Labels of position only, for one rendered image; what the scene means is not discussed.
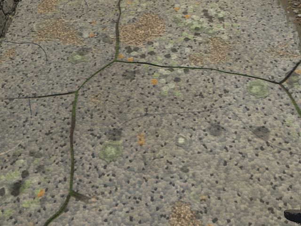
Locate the robot right hand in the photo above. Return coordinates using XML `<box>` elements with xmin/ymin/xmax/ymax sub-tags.
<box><xmin>284</xmin><ymin>209</ymin><xmax>301</xmax><ymax>225</ymax></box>

